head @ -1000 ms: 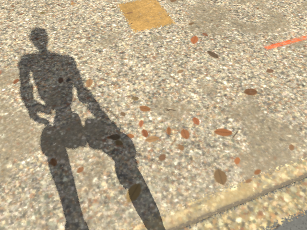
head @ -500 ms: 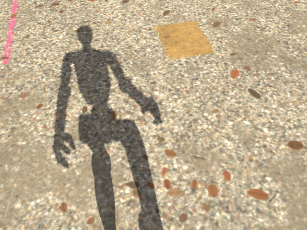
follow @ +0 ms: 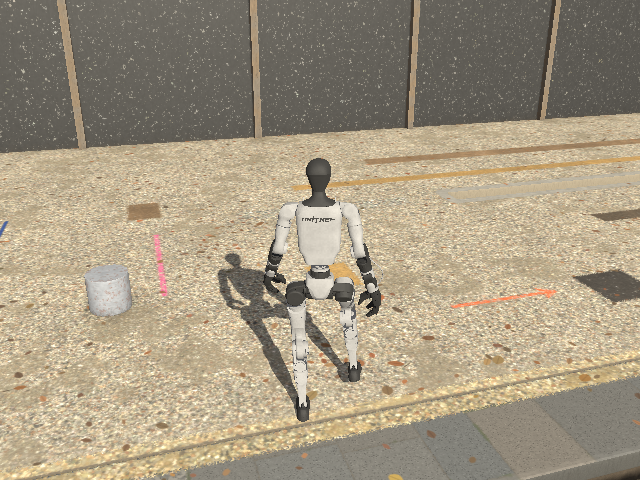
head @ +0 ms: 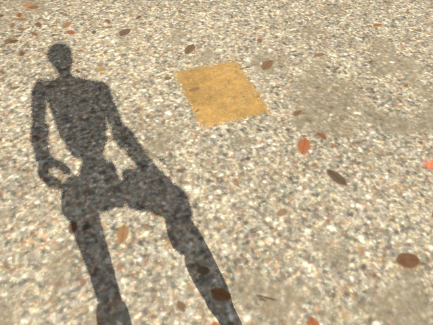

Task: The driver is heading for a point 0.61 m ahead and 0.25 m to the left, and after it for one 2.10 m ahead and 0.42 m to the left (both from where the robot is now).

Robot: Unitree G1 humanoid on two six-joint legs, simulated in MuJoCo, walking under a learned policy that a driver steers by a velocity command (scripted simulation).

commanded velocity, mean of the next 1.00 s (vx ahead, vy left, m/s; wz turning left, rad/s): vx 0.48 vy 0.00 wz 0.42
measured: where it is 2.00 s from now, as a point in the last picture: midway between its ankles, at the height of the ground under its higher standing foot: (170, 266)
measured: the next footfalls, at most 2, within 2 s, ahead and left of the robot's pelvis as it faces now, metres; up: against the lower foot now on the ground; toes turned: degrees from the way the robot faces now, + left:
right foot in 0.18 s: +0.30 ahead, -0.16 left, +0.00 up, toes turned -1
left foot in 0.72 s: +0.54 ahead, +0.14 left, +0.00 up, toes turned +22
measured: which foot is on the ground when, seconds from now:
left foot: down 0.00-0.20, up 0.22-0.70, down 0.72-1.00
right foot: up 0.00-0.16, down 0.18-0.74, up 0.76-1.00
